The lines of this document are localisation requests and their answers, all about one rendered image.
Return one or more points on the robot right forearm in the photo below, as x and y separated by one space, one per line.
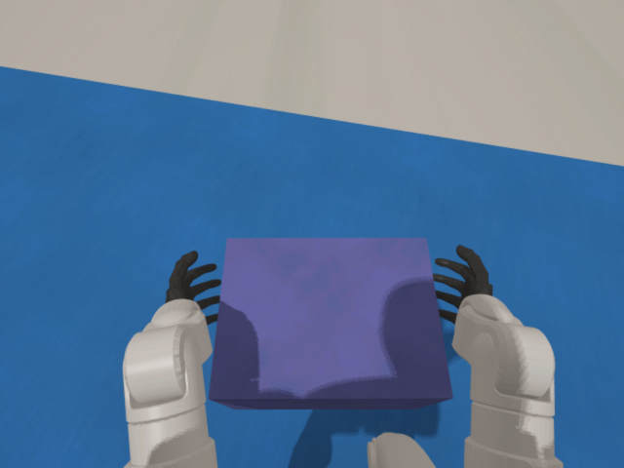
512 387

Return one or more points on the carton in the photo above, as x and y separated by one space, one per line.
328 324

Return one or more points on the robot right hand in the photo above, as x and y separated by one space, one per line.
476 280

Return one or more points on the robot left hand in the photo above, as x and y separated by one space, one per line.
181 280

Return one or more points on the right robot thigh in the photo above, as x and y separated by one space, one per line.
394 450

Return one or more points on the robot left forearm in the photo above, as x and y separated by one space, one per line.
165 391

